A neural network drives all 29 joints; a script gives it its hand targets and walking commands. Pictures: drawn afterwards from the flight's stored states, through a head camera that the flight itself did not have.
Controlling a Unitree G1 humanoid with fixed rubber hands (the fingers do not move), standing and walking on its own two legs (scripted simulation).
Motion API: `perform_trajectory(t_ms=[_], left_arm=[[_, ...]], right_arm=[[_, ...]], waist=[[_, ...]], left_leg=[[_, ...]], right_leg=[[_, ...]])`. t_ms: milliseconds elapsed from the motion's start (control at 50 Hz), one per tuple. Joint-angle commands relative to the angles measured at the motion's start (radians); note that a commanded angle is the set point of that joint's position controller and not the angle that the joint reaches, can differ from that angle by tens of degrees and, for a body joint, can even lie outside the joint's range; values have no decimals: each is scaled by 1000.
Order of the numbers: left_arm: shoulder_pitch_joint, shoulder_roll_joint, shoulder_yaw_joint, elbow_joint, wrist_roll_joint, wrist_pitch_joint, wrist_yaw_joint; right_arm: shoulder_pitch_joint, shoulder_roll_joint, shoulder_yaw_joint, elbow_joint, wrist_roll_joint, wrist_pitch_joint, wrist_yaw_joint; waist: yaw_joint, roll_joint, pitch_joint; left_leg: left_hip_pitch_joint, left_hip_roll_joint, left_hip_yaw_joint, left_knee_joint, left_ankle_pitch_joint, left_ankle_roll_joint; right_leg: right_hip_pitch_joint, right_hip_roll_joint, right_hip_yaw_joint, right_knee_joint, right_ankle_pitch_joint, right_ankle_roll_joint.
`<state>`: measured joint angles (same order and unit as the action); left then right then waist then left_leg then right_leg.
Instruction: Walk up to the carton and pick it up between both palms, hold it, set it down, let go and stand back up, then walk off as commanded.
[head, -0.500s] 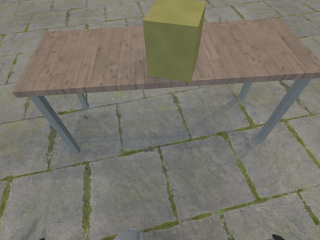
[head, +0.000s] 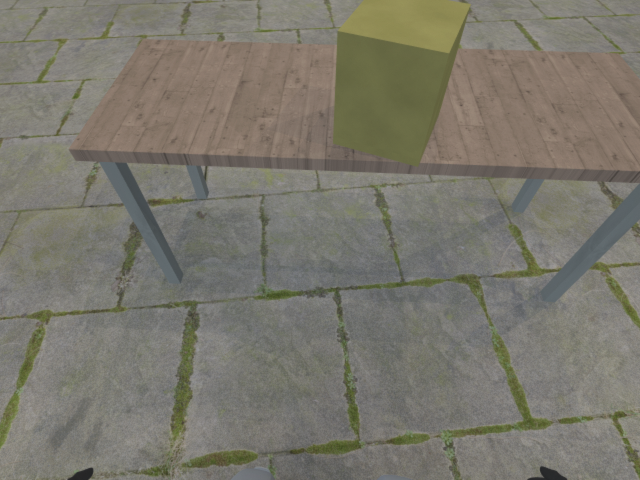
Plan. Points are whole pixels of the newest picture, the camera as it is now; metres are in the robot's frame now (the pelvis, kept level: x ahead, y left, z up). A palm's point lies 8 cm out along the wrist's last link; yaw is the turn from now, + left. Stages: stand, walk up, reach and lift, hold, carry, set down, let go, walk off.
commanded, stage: walk up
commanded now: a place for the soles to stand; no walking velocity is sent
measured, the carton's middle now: (396, 79) +0.87 -0.16 +0.01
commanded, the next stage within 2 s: none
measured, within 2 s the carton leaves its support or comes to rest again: neither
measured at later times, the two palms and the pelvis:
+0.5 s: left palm out of the picture +0.06 +0.32 -0.10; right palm out of the picture +0.10 -0.30 -0.09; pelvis +0.00 +0.00 +0.00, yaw +2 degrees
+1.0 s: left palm out of the picture +0.07 +0.34 -0.10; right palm out of the picture +0.14 -0.30 -0.07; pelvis +0.04 +0.02 +0.01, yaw +2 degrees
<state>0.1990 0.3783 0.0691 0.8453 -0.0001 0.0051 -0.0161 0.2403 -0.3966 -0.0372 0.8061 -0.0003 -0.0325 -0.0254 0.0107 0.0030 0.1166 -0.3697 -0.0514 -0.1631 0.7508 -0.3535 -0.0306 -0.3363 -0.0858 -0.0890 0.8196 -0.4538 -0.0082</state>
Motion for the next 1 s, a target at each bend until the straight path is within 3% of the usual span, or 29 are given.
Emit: perform_trajectory(t_ms=[0,40,60,80,120,180,220,240,280,360,400,440,480,500,540,580,620,660,680,700,740,800,820,840,860,880,900,940,980], left_arm=[[-60,190,44,-62,6,-11,11],[12,227,63,-14,21,-30,8],[51,244,71,2,30,-39,7],[63,289,78,2,35,-47,9],[38,308,83,-18,28,-54,8],[-88,277,66,-36,19,-47,9],[-53,218,47,-28,12,-34,5],[-64,180,36,-56,3,-28,3],[-96,201,43,-75,-6,-2,10],[22,211,50,8,5,-40,9],[76,296,72,20,19,-60,12],[-44,301,54,-14,20,-60,9],[-91,271,52,-19,11,-48,3],[-112,244,32,-16,4,-42,6],[-114,206,33,-14,2,-28,5],[-114,208,36,-23,1,-21,6],[-67,219,47,0,14,-24,4],[-45,245,51,31,9,-32,2],[106,343,111,-29,36,-52,-24],[144,369,120,6,34,-52,-31],[137,400,129,-1,31,-65,-35],[39,363,111,-43,40,-54,-45],[-37,358,113,-66,36,-47,-54],[-110,291,83,-103,23,-40,-52],[-81,207,57,-114,17,-36,-51],[-44,111,35,-138,7,-37,-48],[-68,232,62,-129,19,-20,-35],[-58,276,83,-76,14,-30,-41],[28,251,75,-55,9,-39,-43]], right_arm=[[16,-298,-73,-6,-33,-49,-29],[-60,-259,-61,-25,-33,-35,-26],[-93,-203,-34,-33,-17,-32,-24],[-110,-157,-27,-50,-9,-32,-19],[-96,-180,-42,-44,-20,-30,-28],[25,-181,-42,-3,-7,-38,-13],[107,-214,-59,23,-19,-55,-17],[100,-247,-59,25,-41,-65,-26],[81,-310,-79,-5,-34,-60,-27],[-101,-241,-38,-26,-24,-37,-20],[-106,-161,-16,-46,-8,-34,-18],[-52,-204,-30,-31,-1,-27,-19],[56,-201,-44,14,-15,-42,-17],[29,-219,-53,12,-12,-45,-14],[50,-274,-54,21,-21,-60,-19],[-16,-283,-52,1,-25,-50,-21],[-55,-255,-33,-13,-26,-39,-18],[-112,-215,-35,-6,-22,-35,-13],[-47,-287,-71,-54,-27,-49,5],[-97,-272,-72,-49,-42,-59,7],[-124,-263,-78,-78,-29,-70,7],[-26,-252,-80,-56,-20,-86,22],[81,-243,-87,-22,-12,-89,27],[258,-244,-101,33,-4,-96,19],[371,-288,-120,84,-29,-101,5],[323,-389,-141,33,-43,-109,-9],[270,-431,-152,-12,-21,-102,-10],[187,-368,-127,0,-12,-100,-18],[126,-318,-117,-21,-14,-98,-18]], waist=[[18,112,-128],[63,107,-147],[79,-56,-142],[88,-180,-134],[70,-139,-80],[-30,-110,-46],[-28,-48,-180],[-15,50,-221],[-18,147,-193],[69,53,-167],[78,-94,-164],[24,-130,-110],[-34,-86,-152],[-22,-18,-160],[0,13,-213],[11,63,-154],[25,71,-153],[45,49,-105],[86,-84,-183],[113,-130,-138],[114,-199,-16],[49,-143,-27],[-24,-179,-22],[-115,-85,-120],[-155,148,-161],[-130,347,-166],[-113,67,-157],[-54,-29,-55],[-30,157,-93]], left_leg=[[105,246,-451,-246,217,286],[-32,142,-245,-148,249,213],[-141,83,-130,-43,258,147],[-221,-19,38,127,134,81],[-247,14,100,198,-267,49],[14,41,188,-74,26,65],[194,41,90,-206,248,83],[234,158,-220,-241,357,145],[204,281,-441,-261,362,280],[-23,152,-225,-142,391,196],[-204,-2,49,122,192,64],[-106,28,129,92,-201,56],[44,52,137,-127,128,81],[104,61,26,-143,298,100],[112,172,-234,-178,367,193],[49,205,-294,-228,259,237],[-25,169,-266,-221,161,220],[-90,87,-94,-175,117,116],[-225,20,12,-37,-238,104],[-364,-9,177,106,-222,79],[-499,91,170,219,-203,70],[-209,95,212,66,-156,68],[-11,69,234,-98,-131,72],[248,10,257,-203,31,71],[455,63,98,-361,-25,56],[567,315,-470,-505,-138,120],[468,401,-665,-533,-320,193],[347,376,-522,-450,-154,290],[348,309,-276,-344,132,277]], right_leg=[[-90,42,91,15,-193,-15],[69,26,114,-199,1,-33],[203,-44,179,-318,78,-65],[241,-195,354,-435,95,-148],[187,-344,471,-448,252,-241],[22,-188,182,-325,387,-131],[49,-107,93,-113,491,-65],[-22,-38,66,51,366,-21],[-116,25,106,80,-245,2],[128,10,136,-259,135,-37],[273,-219,367,-416,302,-149],[119,-315,400,-422,305,-233],[113,-185,200,-280,394,-128],[52,-114,153,-212,401,-67],[32,7,88,-68,192,-16],[20,36,82,-103,6,-20],[89,16,121,-184,51,-43],[131,-59,144,-316,36,-63],[299,-86,305,-376,-306,-134],[363,-214,462,-522,-499,-207],[402,-337,573,-578,-354,-290],[185,-275,370,-485,-97,-247],[77,-230,253,-395,-33,-203],[-37,-133,152,-213,29,-152],[-187,-16,54,151,87,-98],[-504,144,91,399,-188,-20],[-488,84,225,394,-167,-20],[-480,3,223,405,-38,-12],[-402,-25,188,236,-36,7]])
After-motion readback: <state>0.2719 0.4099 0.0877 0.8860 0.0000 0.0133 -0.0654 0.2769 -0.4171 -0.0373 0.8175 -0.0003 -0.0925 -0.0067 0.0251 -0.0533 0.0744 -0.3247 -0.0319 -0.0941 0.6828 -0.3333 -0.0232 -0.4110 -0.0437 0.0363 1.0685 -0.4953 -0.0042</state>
